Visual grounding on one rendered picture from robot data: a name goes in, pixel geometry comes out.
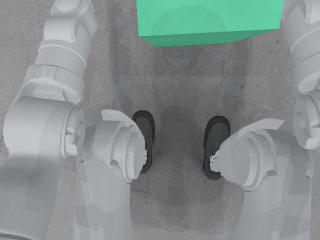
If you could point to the left robot upper arm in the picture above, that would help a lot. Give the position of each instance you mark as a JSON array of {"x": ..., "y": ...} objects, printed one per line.
[{"x": 40, "y": 134}]

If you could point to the left robot forearm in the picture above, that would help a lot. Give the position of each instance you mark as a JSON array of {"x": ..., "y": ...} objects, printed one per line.
[{"x": 62, "y": 55}]

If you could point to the right robot thigh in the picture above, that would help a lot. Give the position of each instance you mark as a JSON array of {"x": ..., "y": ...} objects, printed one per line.
[{"x": 271, "y": 164}]

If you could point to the right robot upper arm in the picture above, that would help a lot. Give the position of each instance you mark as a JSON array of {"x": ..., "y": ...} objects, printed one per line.
[{"x": 306, "y": 121}]

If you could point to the right robot forearm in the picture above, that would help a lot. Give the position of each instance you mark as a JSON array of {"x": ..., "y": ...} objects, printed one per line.
[{"x": 301, "y": 29}]

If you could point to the carton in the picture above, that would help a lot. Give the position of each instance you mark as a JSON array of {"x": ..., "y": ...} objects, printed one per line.
[{"x": 171, "y": 23}]

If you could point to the left robot shin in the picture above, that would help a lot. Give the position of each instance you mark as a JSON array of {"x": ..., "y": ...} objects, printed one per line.
[{"x": 113, "y": 115}]

